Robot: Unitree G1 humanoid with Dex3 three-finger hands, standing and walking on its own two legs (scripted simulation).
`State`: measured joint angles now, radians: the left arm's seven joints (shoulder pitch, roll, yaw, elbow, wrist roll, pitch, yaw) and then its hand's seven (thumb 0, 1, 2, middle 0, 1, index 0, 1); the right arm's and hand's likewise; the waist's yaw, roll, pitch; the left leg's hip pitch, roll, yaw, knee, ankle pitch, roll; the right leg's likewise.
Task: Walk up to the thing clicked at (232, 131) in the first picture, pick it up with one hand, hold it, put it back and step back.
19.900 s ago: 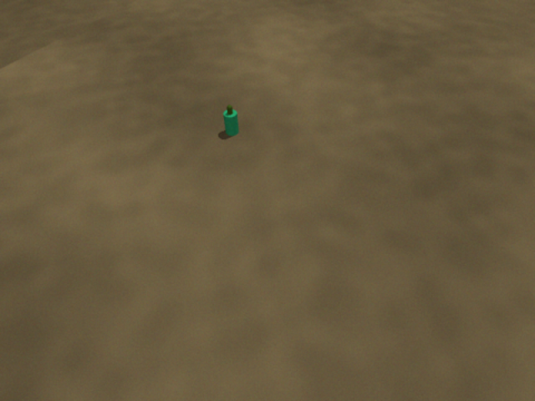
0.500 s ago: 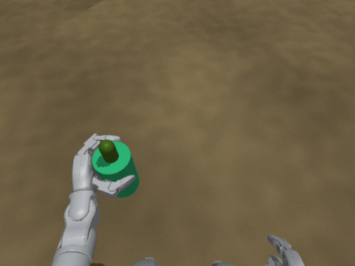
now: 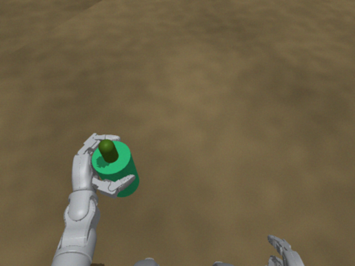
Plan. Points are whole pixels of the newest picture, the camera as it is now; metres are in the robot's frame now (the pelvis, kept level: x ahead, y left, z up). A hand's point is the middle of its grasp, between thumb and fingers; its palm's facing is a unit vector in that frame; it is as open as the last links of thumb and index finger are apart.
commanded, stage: hold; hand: left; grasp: from the side
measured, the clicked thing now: (115, 165) +0.32 +0.16 +0.04
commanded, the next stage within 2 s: crouch in 0.56 s
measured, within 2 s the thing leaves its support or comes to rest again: neither
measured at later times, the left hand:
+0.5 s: hand (114, 163) +0.32 +0.17 +0.04, palm faces +0.16 -0.99 -0.03, open 11.0 cm
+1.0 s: hand (116, 173) +0.32 +0.17 +0.00, palm faces +0.21 -0.98 -0.01, open 11.0 cm
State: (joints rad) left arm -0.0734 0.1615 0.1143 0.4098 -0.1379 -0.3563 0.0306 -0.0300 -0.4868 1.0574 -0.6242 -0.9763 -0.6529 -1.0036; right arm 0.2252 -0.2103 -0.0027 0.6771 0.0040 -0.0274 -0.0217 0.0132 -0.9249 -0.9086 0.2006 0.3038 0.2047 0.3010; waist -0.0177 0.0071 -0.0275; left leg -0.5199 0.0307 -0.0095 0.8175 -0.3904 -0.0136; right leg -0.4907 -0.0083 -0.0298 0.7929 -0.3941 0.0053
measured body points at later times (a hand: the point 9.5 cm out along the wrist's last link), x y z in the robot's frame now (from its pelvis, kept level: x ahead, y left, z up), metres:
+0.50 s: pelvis +0.00 +0.00 +0.00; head +0.03 +0.00 +0.45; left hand +0.31 +0.22 +0.05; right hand +0.13 -0.24 -0.11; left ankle +0.02 +0.13 -0.71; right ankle +0.01 -0.12 -0.71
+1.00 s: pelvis -0.01 +0.00 -0.02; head +0.05 +0.01 +0.43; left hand +0.30 +0.22 +0.00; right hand +0.13 -0.25 -0.13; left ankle +0.02 +0.13 -0.71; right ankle +0.01 -0.12 -0.71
